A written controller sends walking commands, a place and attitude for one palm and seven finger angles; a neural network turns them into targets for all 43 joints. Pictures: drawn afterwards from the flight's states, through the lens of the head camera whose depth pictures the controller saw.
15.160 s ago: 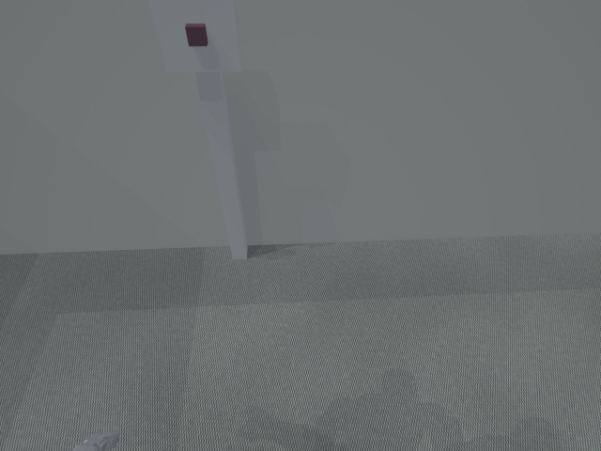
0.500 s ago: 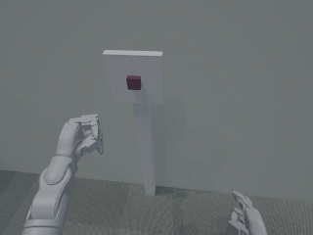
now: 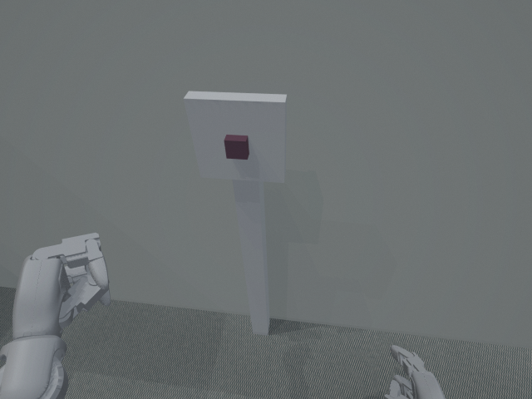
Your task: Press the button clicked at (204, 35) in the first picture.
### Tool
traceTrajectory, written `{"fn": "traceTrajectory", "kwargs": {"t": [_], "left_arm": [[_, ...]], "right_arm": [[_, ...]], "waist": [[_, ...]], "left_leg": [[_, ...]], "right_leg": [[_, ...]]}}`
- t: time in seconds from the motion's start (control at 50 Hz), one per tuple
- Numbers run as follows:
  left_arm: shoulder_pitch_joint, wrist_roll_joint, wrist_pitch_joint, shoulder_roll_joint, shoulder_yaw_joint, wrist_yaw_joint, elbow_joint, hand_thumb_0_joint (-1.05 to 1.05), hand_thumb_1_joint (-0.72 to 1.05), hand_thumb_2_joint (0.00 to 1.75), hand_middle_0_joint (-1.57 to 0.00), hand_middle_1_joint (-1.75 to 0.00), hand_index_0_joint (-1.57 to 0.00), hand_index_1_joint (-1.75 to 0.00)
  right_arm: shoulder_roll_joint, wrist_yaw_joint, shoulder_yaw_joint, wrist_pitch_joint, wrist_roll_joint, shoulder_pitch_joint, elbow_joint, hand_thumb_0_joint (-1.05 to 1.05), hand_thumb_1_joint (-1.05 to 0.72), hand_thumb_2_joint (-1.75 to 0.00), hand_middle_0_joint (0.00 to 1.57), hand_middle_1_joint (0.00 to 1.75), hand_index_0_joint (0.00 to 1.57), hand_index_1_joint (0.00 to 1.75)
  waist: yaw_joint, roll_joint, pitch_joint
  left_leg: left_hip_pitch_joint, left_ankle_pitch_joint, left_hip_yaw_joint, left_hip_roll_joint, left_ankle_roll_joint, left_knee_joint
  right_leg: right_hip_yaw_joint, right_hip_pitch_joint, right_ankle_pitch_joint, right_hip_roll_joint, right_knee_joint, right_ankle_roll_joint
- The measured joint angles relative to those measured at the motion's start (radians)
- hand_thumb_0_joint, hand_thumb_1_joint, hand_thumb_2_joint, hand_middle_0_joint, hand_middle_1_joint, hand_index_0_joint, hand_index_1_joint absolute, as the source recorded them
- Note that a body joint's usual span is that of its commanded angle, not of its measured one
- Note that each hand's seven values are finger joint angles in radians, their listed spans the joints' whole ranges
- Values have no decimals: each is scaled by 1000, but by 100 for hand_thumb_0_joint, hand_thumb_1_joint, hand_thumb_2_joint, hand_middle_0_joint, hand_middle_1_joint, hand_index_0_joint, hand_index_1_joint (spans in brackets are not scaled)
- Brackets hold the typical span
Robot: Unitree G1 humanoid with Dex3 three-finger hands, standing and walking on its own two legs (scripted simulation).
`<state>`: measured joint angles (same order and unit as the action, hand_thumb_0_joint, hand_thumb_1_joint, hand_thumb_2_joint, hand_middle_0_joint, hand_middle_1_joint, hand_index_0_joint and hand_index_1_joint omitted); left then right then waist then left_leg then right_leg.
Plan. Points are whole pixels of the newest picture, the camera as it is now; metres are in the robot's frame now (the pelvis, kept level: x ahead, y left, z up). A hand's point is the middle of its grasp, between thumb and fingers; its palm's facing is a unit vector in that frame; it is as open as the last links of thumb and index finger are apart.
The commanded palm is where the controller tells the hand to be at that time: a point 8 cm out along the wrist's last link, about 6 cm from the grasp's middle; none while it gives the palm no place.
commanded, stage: draw the hand back to the body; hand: left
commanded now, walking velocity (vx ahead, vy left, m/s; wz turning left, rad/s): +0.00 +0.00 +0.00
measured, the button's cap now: (237, 146) +0.52 +0.12 +0.13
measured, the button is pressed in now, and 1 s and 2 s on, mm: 0 0 0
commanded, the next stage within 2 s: step back with the hand held close in 0.42 s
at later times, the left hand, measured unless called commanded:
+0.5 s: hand (75, 299) +0.17 +0.24 +0.16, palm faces +0.42 -0.84 -0.36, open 3.1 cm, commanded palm +0.12 +0.28 +0.17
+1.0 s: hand (64, 311) +0.16 +0.25 +0.15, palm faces +0.30 -0.81 -0.50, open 3.1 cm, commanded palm +0.10 +0.29 +0.17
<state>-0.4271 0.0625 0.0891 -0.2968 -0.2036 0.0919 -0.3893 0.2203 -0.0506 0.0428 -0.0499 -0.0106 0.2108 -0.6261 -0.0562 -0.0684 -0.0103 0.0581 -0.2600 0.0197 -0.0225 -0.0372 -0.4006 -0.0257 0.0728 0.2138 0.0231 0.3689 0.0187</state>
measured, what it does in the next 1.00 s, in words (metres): stands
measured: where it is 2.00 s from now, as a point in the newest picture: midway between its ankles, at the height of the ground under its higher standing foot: outside the picture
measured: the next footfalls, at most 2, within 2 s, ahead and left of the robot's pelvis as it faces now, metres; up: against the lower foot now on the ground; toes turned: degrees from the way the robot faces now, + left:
right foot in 1.60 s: -0.21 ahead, -0.10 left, +0.00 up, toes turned -6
left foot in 1.86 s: -0.10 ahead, +0.09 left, +0.00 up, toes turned -4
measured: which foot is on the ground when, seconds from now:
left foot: down 0.00-1.00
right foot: down 0.00-1.00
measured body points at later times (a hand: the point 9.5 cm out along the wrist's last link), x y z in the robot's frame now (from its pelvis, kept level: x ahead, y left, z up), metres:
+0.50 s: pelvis +0.00 +0.00 +0.00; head -0.03 -0.02 +0.45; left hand +0.15 +0.28 +0.18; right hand +0.19 -0.21 -0.08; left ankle -0.02 +0.09 -0.74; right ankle +0.00 -0.11 -0.74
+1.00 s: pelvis -0.04 +0.01 -0.01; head -0.02 +0.01 +0.44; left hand +0.14 +0.29 +0.18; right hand +0.13 -0.24 -0.09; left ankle -0.02 +0.09 -0.74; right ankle +0.00 -0.11 -0.74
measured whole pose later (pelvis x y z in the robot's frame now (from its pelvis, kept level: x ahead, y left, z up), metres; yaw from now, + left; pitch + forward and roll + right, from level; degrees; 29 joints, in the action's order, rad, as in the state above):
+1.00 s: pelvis -0.04 +0.01 -0.01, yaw -1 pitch +1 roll +0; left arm -0.64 0.04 0.20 -0.40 -0.37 0.12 -0.56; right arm 0.23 -0.07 -0.02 0.00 0.01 0.20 -0.53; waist 0.00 -0.02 -0.01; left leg 0.28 -0.24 0.06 -0.04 -0.06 -0.50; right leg 0.00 0.31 0.19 0.01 0.49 0.00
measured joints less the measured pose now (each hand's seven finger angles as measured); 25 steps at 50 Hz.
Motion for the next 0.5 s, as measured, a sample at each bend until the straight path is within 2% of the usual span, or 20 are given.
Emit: {"fn": "traceTrajectory", "kwargs": {"t": [0.2, 0.34, 0.5], "left_arm": [[-128, 2, 17, -31, -80, 11, -81, 1, 90, 90, -130, -150, -131, -150], [-103, -5, 21, -9, -68, 20, -72, 1, 90, 90, -130, -150, -131, -150], [-94, -4, 21, -14, -66, 21, -73, 1, 89, 90, -130, -150, -131, -150]], "right_arm": [[8, -10, -21, -32, 6, 3, 13, 1, -90, -90, 20, 30, 20, 29], [4, -18, -17, -49, 3, -10, 9, 1, -90, -90, 20, 30, 20, 29], [-13, -16, -5, -57, -1, -11, 7, 1, -90, -90, 20, 30, 20, 30]], "waist": [[-14, -2, 12], [-25, 2, 1], [-19, 7, -4]], "left_leg": [[7, -14, 3, 7, 1, -21], [10, -9, -5, 5, 1, -24], [8, -7, -2, 8, 4, -21]], "right_leg": [[2, 0, 3, 7, 4, 1], [-6, 1, 1, 4, 6, 1], [-2, -1, -3, 8, 1, 4]]}}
